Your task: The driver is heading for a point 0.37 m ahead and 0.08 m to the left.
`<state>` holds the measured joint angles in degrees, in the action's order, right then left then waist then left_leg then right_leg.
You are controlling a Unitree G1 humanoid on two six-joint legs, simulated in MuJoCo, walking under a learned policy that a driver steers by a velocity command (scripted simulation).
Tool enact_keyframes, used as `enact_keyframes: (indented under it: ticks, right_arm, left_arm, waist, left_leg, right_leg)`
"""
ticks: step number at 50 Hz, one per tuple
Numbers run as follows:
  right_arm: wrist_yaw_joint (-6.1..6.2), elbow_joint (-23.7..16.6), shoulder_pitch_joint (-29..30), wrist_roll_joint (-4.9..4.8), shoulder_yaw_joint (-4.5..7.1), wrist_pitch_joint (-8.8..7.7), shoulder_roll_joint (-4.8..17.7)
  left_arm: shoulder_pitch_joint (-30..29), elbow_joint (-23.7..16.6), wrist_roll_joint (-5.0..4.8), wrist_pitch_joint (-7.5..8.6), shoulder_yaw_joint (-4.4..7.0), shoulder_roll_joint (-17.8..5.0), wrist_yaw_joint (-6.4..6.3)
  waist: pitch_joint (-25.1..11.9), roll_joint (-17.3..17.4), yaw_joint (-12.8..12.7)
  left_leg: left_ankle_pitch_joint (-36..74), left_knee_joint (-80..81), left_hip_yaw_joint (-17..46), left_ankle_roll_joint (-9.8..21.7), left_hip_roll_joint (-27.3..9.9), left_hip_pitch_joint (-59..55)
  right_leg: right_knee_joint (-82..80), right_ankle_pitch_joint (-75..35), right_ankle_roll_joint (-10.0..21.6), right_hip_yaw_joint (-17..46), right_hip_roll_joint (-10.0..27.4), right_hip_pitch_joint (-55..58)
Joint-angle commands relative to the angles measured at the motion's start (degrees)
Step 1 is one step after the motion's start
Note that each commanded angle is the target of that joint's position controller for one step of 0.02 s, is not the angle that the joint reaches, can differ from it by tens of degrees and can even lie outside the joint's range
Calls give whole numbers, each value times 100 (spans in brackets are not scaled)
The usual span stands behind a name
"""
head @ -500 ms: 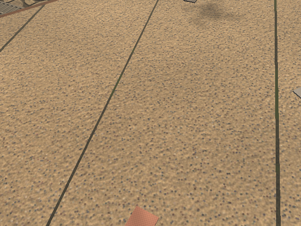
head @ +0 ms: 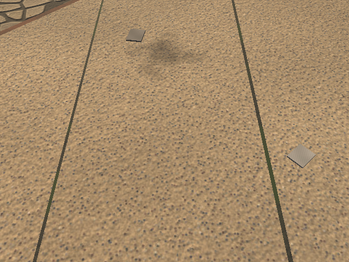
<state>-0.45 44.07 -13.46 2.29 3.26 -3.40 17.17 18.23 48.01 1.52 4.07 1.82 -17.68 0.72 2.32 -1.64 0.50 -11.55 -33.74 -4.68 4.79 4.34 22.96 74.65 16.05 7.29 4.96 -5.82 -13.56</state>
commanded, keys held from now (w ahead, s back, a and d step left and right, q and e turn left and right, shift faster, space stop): w+shift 0.02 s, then w+q+shift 0.12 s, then shift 0.86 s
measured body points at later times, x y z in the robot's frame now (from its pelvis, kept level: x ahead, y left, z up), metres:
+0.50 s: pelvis +0.42 -0.03 +0.02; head +0.47 -0.03 +0.46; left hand +0.51 +0.24 -0.10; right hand +0.54 -0.30 -0.11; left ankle +0.35 +0.11 -0.63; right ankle +0.50 -0.11 -0.72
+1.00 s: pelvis +0.54 +0.01 +0.01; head +0.56 +0.02 +0.46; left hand +0.58 +0.29 -0.13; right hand +0.73 -0.21 -0.10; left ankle +0.57 +0.13 -0.72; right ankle +0.50 -0.11 -0.72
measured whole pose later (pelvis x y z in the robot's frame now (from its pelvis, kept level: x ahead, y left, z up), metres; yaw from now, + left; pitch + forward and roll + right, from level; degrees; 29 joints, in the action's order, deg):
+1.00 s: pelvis +0.54 +0.01 +0.01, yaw +7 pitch +0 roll -1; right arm 0.5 49.7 -4.8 0.2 1.4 -0.6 12.8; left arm 11.3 56.8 0.2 0.1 1.0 -14.4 -1.8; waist 0.9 0.1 -1.0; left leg -12.6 -31.4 1.3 1.2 1.0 19.1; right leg 29.1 20.7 -0.5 -1.4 0.4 -8.8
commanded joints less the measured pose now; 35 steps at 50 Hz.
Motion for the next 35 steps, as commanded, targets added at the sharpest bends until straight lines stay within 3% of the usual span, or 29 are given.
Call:
enact_keyframes:
  ticks: [1, 3, 5, 6, 7, 9, 11, 12, 13, 14, 15, 16, 17, 18, 19, 20, 21, 22, 25, 27, 29, 31, 34, 35]
  right_arm:
    - [4, 222, -791, 37, 18, -170, 147]
    - [-11, 462, -1042, -105, -1, -262, 207]
    - [-20, 505, -1199, -157, 31, -327, 370]
    - [-15, 490, -1209, -167, 63, -344, 453]
    - [-18, 461, -1160, -181, 94, -358, 501]
    - [-35, 589, -1367, -287, 143, -392, 668]
    - [-82, 821, -1754, -338, 127, -391, 687]
    - [-81, 923, -1886, -328, 115, -374, 675]
    - [-48, 978, -1945, -297, 116, -346, 726]
    - [64, 866, -1930, -479, 99, -259, 721]
    - [120, 825, -1456, -408, 127, -165, 949]
    - [148, 584, -1106, -261, 95, -125, 803]
    - [115, 581, -1979, -60, -152, -151, -225]
    - [57, 873, -2803, -260, -182, -185, -53]
    - [43, 812, -2405, -463, -94, -165, 272]
    - [104, 554, -1582, -448, -52, -144, 483]
    - [167, 433, -985, -398, -4, -121, 522]
    - [189, 362, -871, -351, 14, -61, 423]
    - [199, 267, -934, -290, -90, 77, -122]
    - [204, 172, -619, -237, -155, 107, -200]
    - [174, 167, -338, -223, -142, 142, -50]
    - [160, 108, 0, -220, -106, 195, 149]
    - [156, 24, 332, -138, -45, 212, 336]
    - [168, 10, 388, -101, -13, 205, 422]
  left_arm:
    - [-363, -702, 125, 9, -48, -265, 137]
    - [-700, -900, 206, -58, -139, -118, 179]
    - [-1380, -1239, 275, -34, -225, -143, 212]
    - [-1752, -1397, 243, 9, -268, -163, 243]
    - [-2039, -1477, 194, 49, -319, -129, 288]
    - [-2342, -1471, 103, 115, -417, 102, 356]
    - [-2398, -1439, 79, 149, -393, 93, 272]
    - [-2359, -1400, 119, 165, -360, 14, 216]
    - [-2124, -1317, 180, 189, -305, -111, 153]
    - [-1911, -1439, -193, 329, -13, -598, 56]
    - [-1053, -1198, -252, 367, 77, -767, 11]
    - [55, -842, -128, 344, 154, -968, -49]
    - [492, -628, 115, 304, 148, -1236, -34]
    - [873, -532, 97, 271, 89, -855, 76]
    - [385, -582, -53, 212, 149, -733, 108]
    - [-283, -649, -174, 187, 108, -461, 87]
    - [-638, -629, -189, 199, 33, -234, 55]
    - [-779, -556, -131, 225, 6, -196, 35]
    - [-1088, -325, -20, 254, 12, -155, 60]
    - [-1261, -224, -29, 210, 72, -349, 22]
    - [-1090, -77, -77, 150, 132, -527, -16]
    - [-976, 61, -111, 109, 133, -566, -19]
    - [-980, 204, -197, 42, 107, -546, -33]
    - [-838, 277, -219, 32, 66, -426, -41]
  waist:
    - [-85, 156, -42]
    - [261, 405, -174]
    - [560, 290, -129]
    - [669, 245, -78]
    - [717, 192, -39]
    - [671, 141, 128]
    - [454, 275, 285]
    - [274, 351, 322]
    - [7, 559, 242]
    - [-545, 794, -113]
    - [-995, 951, -798]
    - [-1633, 846, -1219]
    - [-2594, -1170, -663]
    - [-3787, -1263, -701]
    - [-3313, -885, -633]
    - [-2265, -288, -532]
    - [-1452, 220, -408]
    - [-1124, 267, -172]
    - [-889, -79, 278]
    - [-915, -232, 294]
    - [-1044, -347, 182]
    - [-939, -293, 111]
    - [-668, -219, 158]
    - [-595, -155, 143]
  left_leg:
    - [-1734, 2206, 3015, 789, -1682, -1421]
    - [-1418, 2552, 2721, 866, -1485, -1074]
    - [-1004, 2946, 2484, 1016, -1372, -871]
    - [-645, 3123, 2271, 1023, -1276, -718]
    - [-178, 3192, 1959, 927, -1080, -471]
    - [2116, 3210, 1367, 694, -922, -297]
    - [3639, 2859, 1163, 452, -935, -1159]
    - [4252, 2547, 1075, 334, -894, -1664]
    - [4851, 2028, 1092, 191, -909, -2013]
    - [5033, 1230, 1355, 40, -1124, -2284]
    - [5177, 256, 1181, -167, -1046, -2316]
    - [4093, -1175, 1141, -371, -817, -1445]
    - [-1880, -3809, 924, -736, 174, 465]
    - [-2722, -4992, 1967, -744, 288, 968]
    - [-2444, -5056, 1868, -772, -98, 1312]
    - [-2021, -4517, 1389, -787, -433, 1502]
    - [-1769, -4219, 1185, -845, -548, 1534]
    - [-1574, -3969, 1133, -854, -682, 1166]
    - [-1217, -2595, 1037, -838, -916, 208]
    - [-491, -1463, 821, -805, -828, -352]
    - [483, -860, 738, -777, -698, -698]
    - [855, -504, 790, -710, -671, -837]
    - [1116, 350, 744, -469, -606, -1170]
    - [1414, 739, 810, -339, -657, -1359]
  right_leg:
    - [139, -61, -45, 399, 690, -2159]
    - [-380, 0, -216, 200, 979, -2468]
    - [-1189, -477, -462, -127, 1214, -2893]
    - [-1877, -872, -573, -232, 1253, -2811]
    - [-2661, -1361, -654, -335, 1208, -2374]
    - [-3784, -2313, -634, -867, 817, -1221]
    - [-4288, -2870, -500, -976, 591, -952]
    - [-4466, -2826, -411, -1060, 425, -879]
    - [-4591, -2613, -318, -1051, 242, -542]
    - [-4707, -2627, -284, -555, 223, 51]
    - [-4930, -3109, -220, -492, 398, 756]
    - [-4579, -4283, -37, -49, 1088, 2239]
    - [-3731, -7500, 831, 1658, 2836, 4341]
    - [-3907, -7928, 1355, 2865, 3235, 5029]
    - [-4277, -6808, 1434, 2398, 3018, 4437]
    - [-4626, -6026, 1186, 1728, 2619, 3282]
    - [-4974, -5644, 1035, 1377, 2349, 2226]
    - [-5271, -5586, 972, 1133, 2213, 1410]
    - [-5761, -5428, 882, 478, 1975, 68]
    - [-5830, -5513, 745, -44, 1715, -383]
    - [-5863, -4962, 644, -208, 1622, -342]
    - [-5863, -4124, 552, -154, 1658, -337]
    - [-5526, -2623, 287, -45, 1570, -430]
    - [-5294, -2000, 86, -36, 1386, -451]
